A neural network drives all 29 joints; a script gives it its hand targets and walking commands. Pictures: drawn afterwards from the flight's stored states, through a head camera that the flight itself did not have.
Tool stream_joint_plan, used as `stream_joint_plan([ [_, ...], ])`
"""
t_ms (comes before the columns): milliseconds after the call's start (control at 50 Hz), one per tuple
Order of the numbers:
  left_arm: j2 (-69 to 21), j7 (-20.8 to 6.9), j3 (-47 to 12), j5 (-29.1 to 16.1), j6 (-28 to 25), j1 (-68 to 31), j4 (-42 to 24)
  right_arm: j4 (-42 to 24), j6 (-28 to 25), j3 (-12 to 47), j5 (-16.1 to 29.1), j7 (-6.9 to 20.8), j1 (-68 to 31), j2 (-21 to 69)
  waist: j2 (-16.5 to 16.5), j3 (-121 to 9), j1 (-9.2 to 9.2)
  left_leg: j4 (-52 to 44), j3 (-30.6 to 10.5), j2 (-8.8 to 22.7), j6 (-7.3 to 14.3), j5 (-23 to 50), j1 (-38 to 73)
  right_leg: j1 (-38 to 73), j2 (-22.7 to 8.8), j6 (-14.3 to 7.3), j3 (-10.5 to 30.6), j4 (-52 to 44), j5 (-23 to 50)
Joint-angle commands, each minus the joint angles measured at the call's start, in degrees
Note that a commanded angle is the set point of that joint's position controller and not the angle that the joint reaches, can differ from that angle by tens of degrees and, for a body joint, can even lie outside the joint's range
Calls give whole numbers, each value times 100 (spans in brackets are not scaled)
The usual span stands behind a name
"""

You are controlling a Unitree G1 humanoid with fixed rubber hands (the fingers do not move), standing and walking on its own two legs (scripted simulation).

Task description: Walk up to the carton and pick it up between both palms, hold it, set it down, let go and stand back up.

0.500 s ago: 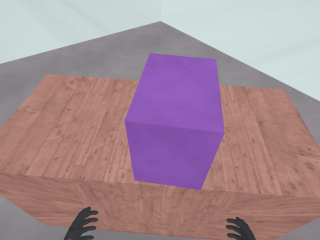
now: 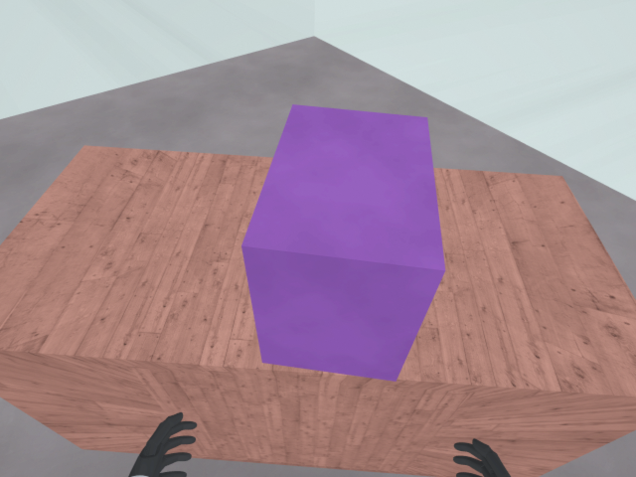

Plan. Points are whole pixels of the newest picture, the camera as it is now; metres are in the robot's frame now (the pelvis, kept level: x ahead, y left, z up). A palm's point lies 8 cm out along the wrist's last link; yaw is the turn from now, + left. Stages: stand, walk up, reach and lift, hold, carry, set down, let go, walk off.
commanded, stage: let go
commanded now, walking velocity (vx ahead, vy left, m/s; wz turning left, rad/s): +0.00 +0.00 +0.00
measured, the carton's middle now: (343, 241) +0.48 -0.01 +0.01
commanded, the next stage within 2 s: stand in 0.10 s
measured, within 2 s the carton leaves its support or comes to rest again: neither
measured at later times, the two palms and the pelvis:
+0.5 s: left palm out of the picture +0.02 +0.26 -0.12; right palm out of the picture +0.06 -0.23 -0.13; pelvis -0.01 +0.01 +0.00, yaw +3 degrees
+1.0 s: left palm out of the picture -0.07 +0.25 -0.14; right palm out of the picture -0.04 -0.21 -0.14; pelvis -0.05 +0.02 +0.00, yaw +3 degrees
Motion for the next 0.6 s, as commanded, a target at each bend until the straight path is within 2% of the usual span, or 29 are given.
stream_joint_plan([
  [0, 728, 36, 233, 13, -212, -520, -968, -806, -261, -221, 25, -23, -321, -783, 141, -735, -5, -288, 128, -15, -187, 1638, 198, 20, -304, 224, 46, -427, 2027],
  [80, 727, 47, 228, -1, -190, -525, -966, -852, -249, -239, 13, -8, -312, -808, 124, -750, 0, -288, 136, -16, -189, 1582, 171, 4, -301, 222, 44, -406, 1986],
  [100, 823, 56, 331, 69, -623, 451, -99, -495, 416, -167, 156, -179, -23, -1094, 738, -1254, 230, 258, -474, 426, 80, 2421, -340, 106, -728, 163, 471, -60, 2170],
  [140, 937, -3, 340, 28, -895, 494, 96, -639, 793, -133, 162, -232, 116, -1019, 381, -1355, 41, 297, -678, 606, 206, 2408, -71, 146, -928, 128, 635, -96, 2460],
  [180, 840, -31, 298, 14, -1022, 272, 190, -605, 910, -121, 154, -231, 198, -1015, 156, -1116, -53, 204, -765, 642, 187, 2055, -120, -85, -940, 132, 644, -199, 2224],
  [220, 810, -35, 262, 7, -1048, 307, 329, -515, 965, -128, 119, -212, 296, -1065, 83, -684, -83, 89, -809, 624, 149, 1680, -244, -379, -913, 146, 619, -328, 1884],
  [420, 935, -1, 210, -27, -1091, 701, 901, -173, 1035, -92, 122, -220, 630, -1168, 68, -176, -99, -177, -916, 576, 135, 1332, -482, -374, -918, 163, 610, -452, 1438],
  [580, 901, 41, 139, -45, -1012, 1052, 1402, 205, 1102, -31, 124, -245, 895, -1106, 85, 8, -82, -371, -948, 511, 122, 752, -608, -422, -896, 200, 572, -554, 730],
])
